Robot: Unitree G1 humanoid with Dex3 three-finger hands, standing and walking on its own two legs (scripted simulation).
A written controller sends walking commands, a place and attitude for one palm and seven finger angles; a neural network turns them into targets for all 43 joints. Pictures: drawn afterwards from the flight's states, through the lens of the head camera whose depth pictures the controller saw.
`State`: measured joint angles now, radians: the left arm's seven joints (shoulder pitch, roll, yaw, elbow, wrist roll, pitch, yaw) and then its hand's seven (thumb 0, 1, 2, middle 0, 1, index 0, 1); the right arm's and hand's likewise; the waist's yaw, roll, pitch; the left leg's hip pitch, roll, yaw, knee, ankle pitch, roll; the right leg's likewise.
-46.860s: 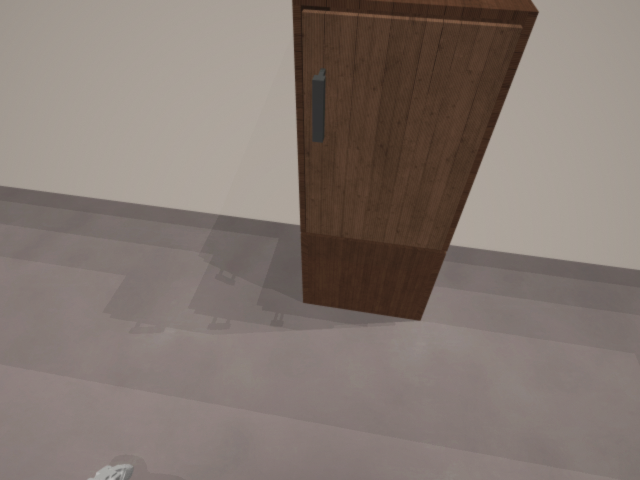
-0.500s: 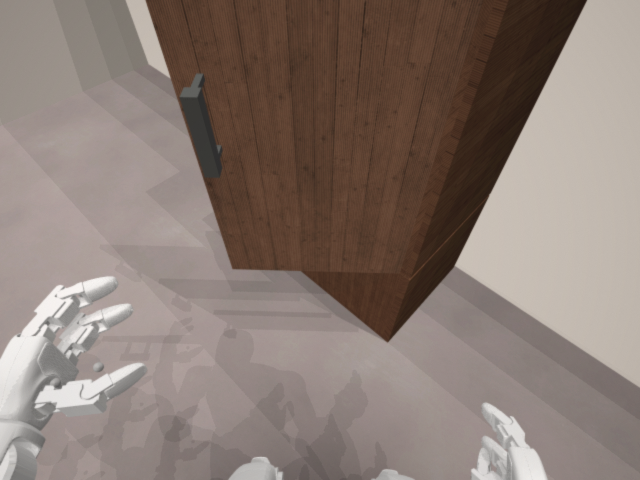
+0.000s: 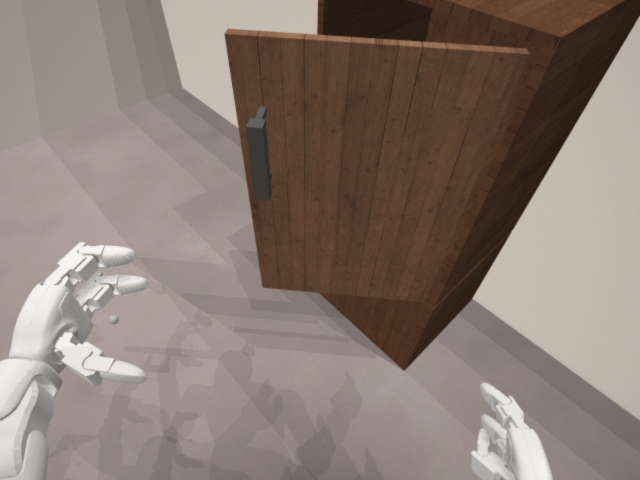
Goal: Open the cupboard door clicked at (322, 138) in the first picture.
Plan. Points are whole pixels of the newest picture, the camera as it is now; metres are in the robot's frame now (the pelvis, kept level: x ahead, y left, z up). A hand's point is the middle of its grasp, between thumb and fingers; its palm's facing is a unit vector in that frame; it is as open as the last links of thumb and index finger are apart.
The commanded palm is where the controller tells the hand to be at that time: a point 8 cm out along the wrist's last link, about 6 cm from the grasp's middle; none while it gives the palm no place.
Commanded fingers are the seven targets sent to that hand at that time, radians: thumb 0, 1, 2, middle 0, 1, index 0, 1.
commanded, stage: raise the hand with hooked fingers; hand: left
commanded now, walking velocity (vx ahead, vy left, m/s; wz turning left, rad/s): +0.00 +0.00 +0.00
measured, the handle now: (262, 154) +0.56 +0.14 +0.10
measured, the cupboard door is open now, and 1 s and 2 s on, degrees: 42 42 42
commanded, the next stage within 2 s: move the hooked fingers beside the handle in 0.78 s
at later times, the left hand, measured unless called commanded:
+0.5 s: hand (122, 272) +0.31 +0.26 +0.12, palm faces +0.01 -1.00 -0.03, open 14.0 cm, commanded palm +0.27 +0.30 +0.12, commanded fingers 0.00 -0.50 0.30 -0.30 -1.20 -0.30 -1.20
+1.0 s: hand (142, 272) +0.31 +0.23 +0.12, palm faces +0.04 -1.00 -0.04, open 14.0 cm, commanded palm +0.29 +0.28 +0.12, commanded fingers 0.00 -0.50 0.30 -0.30 -1.20 -0.30 -1.20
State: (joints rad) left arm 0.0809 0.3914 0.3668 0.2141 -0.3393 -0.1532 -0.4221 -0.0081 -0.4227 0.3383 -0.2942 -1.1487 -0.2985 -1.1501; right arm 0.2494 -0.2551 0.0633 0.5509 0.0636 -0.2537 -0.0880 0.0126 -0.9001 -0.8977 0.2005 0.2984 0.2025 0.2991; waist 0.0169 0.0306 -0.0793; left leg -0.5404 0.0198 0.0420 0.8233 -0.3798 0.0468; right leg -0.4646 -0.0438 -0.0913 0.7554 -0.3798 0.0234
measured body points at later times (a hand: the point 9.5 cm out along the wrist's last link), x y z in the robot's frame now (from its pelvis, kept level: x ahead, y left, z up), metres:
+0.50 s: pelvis +0.01 -0.01 +0.01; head +0.03 -0.02 +0.46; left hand +0.30 +0.31 +0.12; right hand +0.16 -0.27 -0.06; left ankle +0.03 +0.08 -0.71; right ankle +0.00 -0.14 -0.71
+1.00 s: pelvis +0.01 -0.04 +0.01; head +0.03 -0.05 +0.46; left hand +0.30 +0.29 +0.12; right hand +0.17 -0.29 -0.07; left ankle +0.03 +0.08 -0.71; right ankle +0.00 -0.14 -0.71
